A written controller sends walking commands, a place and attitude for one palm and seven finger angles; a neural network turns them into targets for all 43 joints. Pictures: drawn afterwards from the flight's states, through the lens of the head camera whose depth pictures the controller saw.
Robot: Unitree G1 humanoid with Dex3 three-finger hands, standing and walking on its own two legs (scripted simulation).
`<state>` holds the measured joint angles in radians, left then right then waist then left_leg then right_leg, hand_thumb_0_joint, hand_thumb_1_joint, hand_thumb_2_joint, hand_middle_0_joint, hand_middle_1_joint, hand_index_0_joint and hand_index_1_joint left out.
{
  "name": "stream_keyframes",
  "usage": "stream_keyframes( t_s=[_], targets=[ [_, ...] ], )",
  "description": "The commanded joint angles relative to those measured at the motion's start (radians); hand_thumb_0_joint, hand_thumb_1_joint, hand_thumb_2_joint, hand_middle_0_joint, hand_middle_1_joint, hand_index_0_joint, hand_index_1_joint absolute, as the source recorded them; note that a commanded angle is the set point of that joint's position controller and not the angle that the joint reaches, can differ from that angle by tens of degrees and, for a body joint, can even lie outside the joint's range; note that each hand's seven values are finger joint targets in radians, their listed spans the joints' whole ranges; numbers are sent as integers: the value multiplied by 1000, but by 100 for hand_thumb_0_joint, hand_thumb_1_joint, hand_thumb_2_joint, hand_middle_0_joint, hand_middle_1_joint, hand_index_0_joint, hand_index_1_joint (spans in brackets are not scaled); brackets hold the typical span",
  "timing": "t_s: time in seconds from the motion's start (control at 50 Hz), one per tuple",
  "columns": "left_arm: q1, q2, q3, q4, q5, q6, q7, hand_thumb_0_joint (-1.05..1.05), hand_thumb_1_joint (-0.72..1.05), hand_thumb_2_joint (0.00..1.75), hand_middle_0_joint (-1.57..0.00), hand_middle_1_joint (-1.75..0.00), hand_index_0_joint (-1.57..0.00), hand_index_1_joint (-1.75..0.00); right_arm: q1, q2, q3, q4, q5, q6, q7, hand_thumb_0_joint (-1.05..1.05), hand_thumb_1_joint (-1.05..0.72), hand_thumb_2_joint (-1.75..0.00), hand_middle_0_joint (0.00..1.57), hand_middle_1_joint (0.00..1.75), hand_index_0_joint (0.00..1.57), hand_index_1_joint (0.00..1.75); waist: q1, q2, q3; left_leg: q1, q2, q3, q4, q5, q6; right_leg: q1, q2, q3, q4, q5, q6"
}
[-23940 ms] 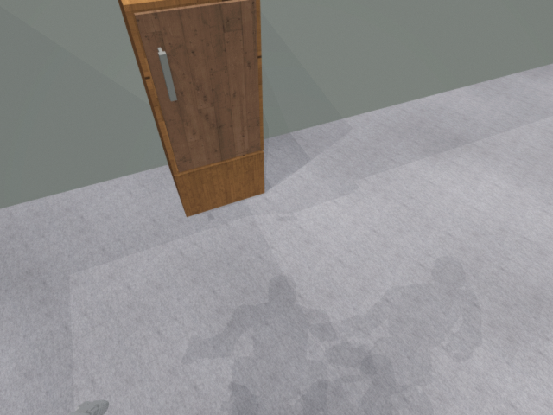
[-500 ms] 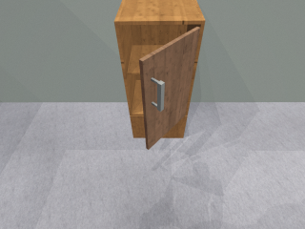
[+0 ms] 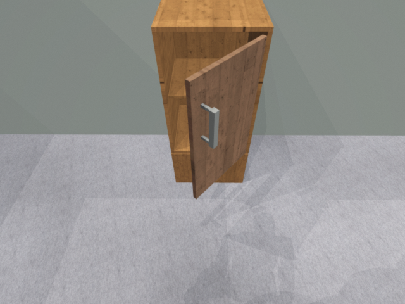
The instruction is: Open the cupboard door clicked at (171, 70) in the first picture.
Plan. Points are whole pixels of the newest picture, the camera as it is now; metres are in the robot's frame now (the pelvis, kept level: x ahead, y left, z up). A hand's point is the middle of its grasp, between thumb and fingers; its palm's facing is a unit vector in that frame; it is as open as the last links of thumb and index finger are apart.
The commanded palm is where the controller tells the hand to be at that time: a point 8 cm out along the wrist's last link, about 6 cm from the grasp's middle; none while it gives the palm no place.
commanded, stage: look to check the result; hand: left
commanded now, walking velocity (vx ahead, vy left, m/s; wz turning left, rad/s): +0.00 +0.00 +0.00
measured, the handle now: (208, 126) +0.62 +0.02 -0.05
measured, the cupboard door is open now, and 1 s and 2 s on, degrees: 48 48 48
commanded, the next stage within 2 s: walk to a spot facing it in 0.28 s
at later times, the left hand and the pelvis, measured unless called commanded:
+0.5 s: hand out of the picture -0.01 +0.16 -0.17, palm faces +0.05 -0.98 -0.20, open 7.4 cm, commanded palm none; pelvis +0.00 -0.01 +0.00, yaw -1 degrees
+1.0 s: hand out of the picture +0.12 +0.17 -0.17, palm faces -0.17 -0.93 -0.32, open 7.4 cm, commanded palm none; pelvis -0.01 -0.02 -0.02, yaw -14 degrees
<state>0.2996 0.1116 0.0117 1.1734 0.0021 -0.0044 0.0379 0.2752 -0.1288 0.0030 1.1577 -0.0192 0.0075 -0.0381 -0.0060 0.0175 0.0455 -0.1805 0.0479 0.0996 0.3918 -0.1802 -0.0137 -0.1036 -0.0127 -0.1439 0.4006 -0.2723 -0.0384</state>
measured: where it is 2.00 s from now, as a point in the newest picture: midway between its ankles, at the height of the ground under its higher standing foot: outside the picture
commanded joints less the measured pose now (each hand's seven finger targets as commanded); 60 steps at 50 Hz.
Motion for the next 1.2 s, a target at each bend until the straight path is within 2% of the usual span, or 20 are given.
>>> stream_keyframes(
  t_s=[0.0,0.38,0.54,0.62,0.68,0.7,0.72,0.74,0.76,0.84,0.86,0.88,0.9,0.92,0.94,0.98,1.02,1.06,1.12,1.18],
  targets=[
    [73,104,17,-20,4,-15,4,0,90,90,-20,-30,-20,-30,73,-67,-12,-18,-3,-7,-4,0,-90,-90,20,30,20,30,-1,1,36,26,71,-84,-47,119,35,-73,-120,115,-107,140,-8],
    [68,109,19,-30,3,-16,5,0,90,90,-20,-30,-20,-30,79,-67,-11,-15,-4,-7,-3,0,-90,-90,20,30,20,30,0,-9,40,22,71,-84,-44,131,33,-61,-120,114,-112,158,-8],
    [17,172,79,-104,17,27,-7,0,90,90,-20,-30,-20,-30,46,-104,-57,-77,-6,25,-18,0,-90,-90,20,30,20,30,-2,-86,39,-42,76,23,112,-23,11,-139,-148,225,-55,191,-51],
    [-26,194,99,-144,18,34,-16,0,90,90,-20,-30,-20,-30,35,-105,-68,-115,-5,22,-18,0,-90,-90,20,30,20,30,-13,-62,22,-19,76,29,140,-47,8,-197,-148,281,-29,204,-72],
    [-55,181,102,-178,17,39,-26,0,90,90,-20,-30,-20,-30,42,-151,-79,-137,-10,14,-23,0,-90,-90,20,30,20,30,-16,64,16,35,169,-47,39,21,44,-268,-59,221,96,193,-29],
    [-70,168,101,-195,18,43,-31,0,90,90,-20,-30,-20,-30,57,-185,-85,-143,-13,10,-26,0,-90,-90,20,30,20,30,-22,141,16,53,245,-113,-23,33,84,-317,-12,174,202,116,-10],
    [-91,149,98,-215,18,47,-37,0,90,90,-20,-30,-20,-30,80,-216,-93,-146,-17,5,-27,0,-90,-90,20,30,20,30,-32,236,-5,59,352,-193,-102,50,146,-355,21,119,380,-114,6],
    [-120,148,97,-233,20,53,-41,0,90,90,-20,-30,-20,-30,88,-228,-95,-155,-20,0,-27,0,-90,-90,20,30,20,30,-36,246,-11,66,415,-221,-139,61,193,-396,6,124,539,-279,11],
    [-132,146,100,-246,20,54,-48,0,90,90,-20,-30,-20,-30,71,-232,-94,-170,-24,-3,-26,0,-90,-90,20,30,20,30,-29,183,-25,56,426,-218,-132,64,208,-398,-18,151,581,-306,13],
    [-82,139,94,-251,19,45,-60,0,90,90,-20,-30,-20,-30,-36,-259,-97,-220,-27,-1,-14,0,-90,-90,20,30,20,30,24,119,-60,-7,330,-2,9,179,117,-210,-17,80,328,-172,24],
    [-46,158,99,-242,20,45,-59,0,90,90,-20,-30,-20,-30,-58,-261,-99,-230,-21,4,-12,0,-90,-90,20,30,20,30,46,97,-63,-49,297,33,67,114,85,-140,-6,67,221,-60,25],
    [-4,201,107,-237,23,41,-54,0,90,90,-20,-30,-20,-30,-81,-250,-99,-249,-13,10,-9,0,-90,-90,20,30,20,30,71,0,-49,-112,231,75,181,-6,36,-78,-28,120,61,93,13],
    [-2,318,126,-242,34,31,-40,0,90,90,-20,-30,-20,-30,-84,-182,-93,-284,-1,17,-1,0,-90,-90,20,30,20,30,72,-300,-34,-309,79,154,400,-302,-34,4,-253,485,-85,250,-75],
    [36,372,133,-243,22,31,-32,0,90,90,-20,-30,-20,-30,-151,-182,-88,-322,2,25,5,0,-90,-90,20,30,20,30,120,-306,-22,-373,22,40,606,-486,-35,-30,-359,625,-111,373,-182],
    [27,353,137,-246,20,30,-21,0,90,90,-20,-30,-20,-30,-175,-179,-91,-328,2,28,3,0,-90,-90,20,30,20,30,101,-236,-25,-411,27,-44,710,-435,-27,-19,-326,632,-83,399,-206],
    [-69,302,126,-280,22,30,-10,0,90,90,-20,-30,-20,-30,-172,-187,-88,-323,3,25,-2,0,-90,-90,20,30,20,30,48,-239,-53,-427,41,-107,737,-340,-34,13,-252,548,-8,483,-198],
    [-82,293,120,-297,23,27,-9,0,90,90,-20,-30,-20,-30,-171,-165,-82,-320,7,26,2,0,-90,-90,20,30,20,30,36,-167,-95,-348,18,-88,652,-303,-42,9,-209,492,14,553,-178],
    [-74,307,122,-304,25,29,-11,0,90,90,-20,-30,-20,-30,-172,-158,-80,-325,11,26,2,0,-90,-90,20,30,20,30,38,-132,-102,-293,-2,-78,558,-284,-43,-1,-196,506,8,533,-173],
    [-78,319,123,-313,26,34,-19,0,90,90,-20,-30,-20,-30,-182,-163,-80,-343,15,24,2,0,-90,-90,20,30,20,30,36,-155,-72,-246,-26,-86,455,-268,-34,-45,-174,546,-15,449,-166],
    [-107,313,123,-325,21,36,-22,0,90,90,-20,-30,-20,-30,-125,-168,-78,-340,19,11,-5,0,-90,-90,20,30,20,30,1,-149,-95,-125,-40,-95,239,-181,-26,-83,-140,558,34,463,-124]
  ],
)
